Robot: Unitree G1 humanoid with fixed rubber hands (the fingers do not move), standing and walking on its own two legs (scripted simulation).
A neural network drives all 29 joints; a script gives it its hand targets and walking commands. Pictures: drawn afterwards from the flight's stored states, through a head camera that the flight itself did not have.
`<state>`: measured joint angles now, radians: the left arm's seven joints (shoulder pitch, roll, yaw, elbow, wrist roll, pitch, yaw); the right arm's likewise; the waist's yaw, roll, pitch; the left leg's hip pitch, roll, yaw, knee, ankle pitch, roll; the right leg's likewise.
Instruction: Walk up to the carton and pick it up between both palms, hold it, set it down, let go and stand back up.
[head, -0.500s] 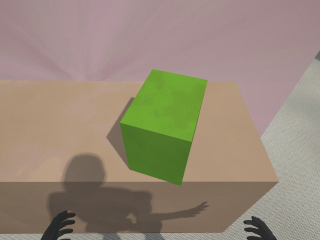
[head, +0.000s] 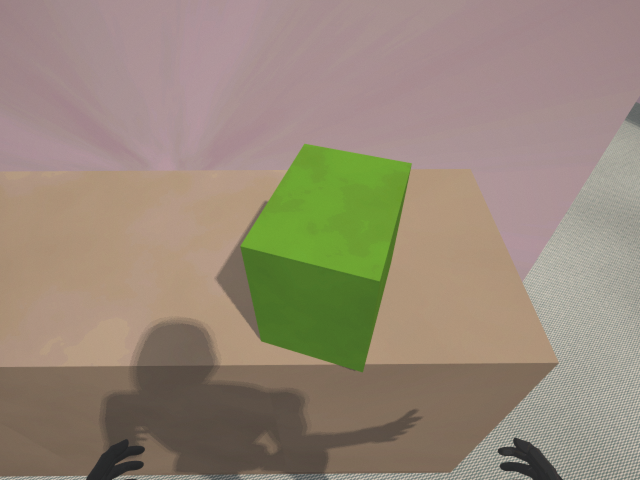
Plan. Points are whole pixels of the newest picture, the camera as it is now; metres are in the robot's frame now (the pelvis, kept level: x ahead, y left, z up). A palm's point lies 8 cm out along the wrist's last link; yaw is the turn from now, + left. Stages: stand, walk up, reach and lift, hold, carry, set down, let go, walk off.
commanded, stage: stand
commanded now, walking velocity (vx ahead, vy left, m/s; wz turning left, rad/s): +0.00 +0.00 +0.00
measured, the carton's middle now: (333, 256) +0.43 -0.02 +0.02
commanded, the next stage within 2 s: none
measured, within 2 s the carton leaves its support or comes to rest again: neither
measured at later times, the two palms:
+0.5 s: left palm out of the picture +0.11 +0.28 -0.07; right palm out of the picture +0.11 -0.28 -0.09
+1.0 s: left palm out of the picture +0.09 +0.28 -0.08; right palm out of the picture +0.10 -0.28 -0.09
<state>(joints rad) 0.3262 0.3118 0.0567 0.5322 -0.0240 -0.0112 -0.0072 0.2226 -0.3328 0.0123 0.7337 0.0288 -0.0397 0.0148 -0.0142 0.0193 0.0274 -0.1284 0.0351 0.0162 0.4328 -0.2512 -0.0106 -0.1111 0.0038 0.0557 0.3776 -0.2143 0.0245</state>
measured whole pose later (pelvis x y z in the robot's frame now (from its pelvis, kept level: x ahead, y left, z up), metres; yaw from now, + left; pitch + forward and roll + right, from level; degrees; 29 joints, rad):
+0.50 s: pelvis +0.00 +0.00 +0.00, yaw +0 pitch -3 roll -1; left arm 0.33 0.32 0.06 0.58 -0.02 -0.01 -0.01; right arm 0.22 -0.34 0.01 0.75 0.03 -0.04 0.01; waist -0.01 0.02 0.03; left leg -0.13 0.04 0.02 0.43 -0.25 -0.01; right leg -0.11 0.00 0.06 0.38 -0.21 0.02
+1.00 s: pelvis -0.01 +0.00 +0.00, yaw +0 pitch -4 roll -1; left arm 0.33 0.32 0.06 0.62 -0.02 -0.02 -0.01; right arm 0.22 -0.34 0.01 0.76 0.03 -0.04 0.01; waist -0.01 0.02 0.03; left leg -0.13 0.04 0.02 0.43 -0.24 -0.01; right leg -0.11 0.00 0.06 0.38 -0.20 0.02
